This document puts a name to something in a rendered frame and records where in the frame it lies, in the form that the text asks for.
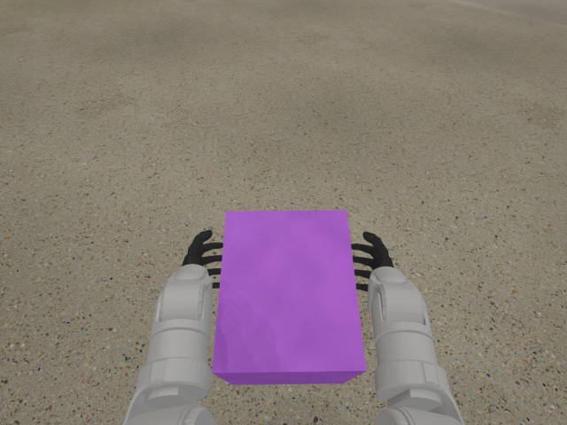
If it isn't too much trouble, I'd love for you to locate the robot right upper arm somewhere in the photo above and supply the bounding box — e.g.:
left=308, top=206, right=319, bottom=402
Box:
left=373, top=406, right=462, bottom=425

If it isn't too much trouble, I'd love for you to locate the robot left forearm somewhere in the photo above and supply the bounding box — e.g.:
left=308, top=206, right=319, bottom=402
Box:
left=122, top=264, right=213, bottom=425

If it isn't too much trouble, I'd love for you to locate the robot right hand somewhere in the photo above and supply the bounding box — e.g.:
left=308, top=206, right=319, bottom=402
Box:
left=351, top=231, right=394, bottom=292

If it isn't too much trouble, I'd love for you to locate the carton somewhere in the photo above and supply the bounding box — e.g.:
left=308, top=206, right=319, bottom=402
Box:
left=212, top=210, right=367, bottom=385

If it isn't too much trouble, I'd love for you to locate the robot left hand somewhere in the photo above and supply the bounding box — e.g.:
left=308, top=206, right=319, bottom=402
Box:
left=182, top=230, right=223, bottom=289

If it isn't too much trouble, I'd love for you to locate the robot left upper arm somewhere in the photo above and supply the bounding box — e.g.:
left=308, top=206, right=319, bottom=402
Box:
left=126, top=404, right=215, bottom=425

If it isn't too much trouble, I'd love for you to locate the robot right forearm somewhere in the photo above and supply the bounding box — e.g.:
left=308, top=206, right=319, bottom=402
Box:
left=367, top=267, right=465, bottom=425

